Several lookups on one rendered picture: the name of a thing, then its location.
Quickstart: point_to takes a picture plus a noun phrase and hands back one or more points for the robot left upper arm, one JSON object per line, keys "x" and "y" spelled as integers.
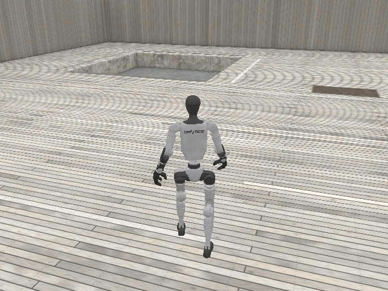
{"x": 175, "y": 127}

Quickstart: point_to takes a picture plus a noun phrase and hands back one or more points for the robot right upper arm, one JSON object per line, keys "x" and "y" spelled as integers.
{"x": 212, "y": 127}

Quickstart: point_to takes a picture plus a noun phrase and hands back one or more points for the left robot hand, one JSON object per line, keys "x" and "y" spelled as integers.
{"x": 156, "y": 177}

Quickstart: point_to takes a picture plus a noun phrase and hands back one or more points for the right robot hand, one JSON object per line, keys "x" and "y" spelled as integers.
{"x": 224, "y": 164}

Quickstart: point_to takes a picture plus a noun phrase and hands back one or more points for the robot left thigh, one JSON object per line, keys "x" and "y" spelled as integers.
{"x": 180, "y": 180}

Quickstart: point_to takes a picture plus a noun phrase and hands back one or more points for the humanoid robot head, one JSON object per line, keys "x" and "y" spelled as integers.
{"x": 192, "y": 106}

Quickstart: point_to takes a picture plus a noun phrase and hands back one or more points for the left robot forearm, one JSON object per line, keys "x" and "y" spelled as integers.
{"x": 162, "y": 162}

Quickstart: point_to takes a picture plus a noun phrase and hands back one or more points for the right robot forearm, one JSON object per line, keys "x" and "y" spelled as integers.
{"x": 222, "y": 156}

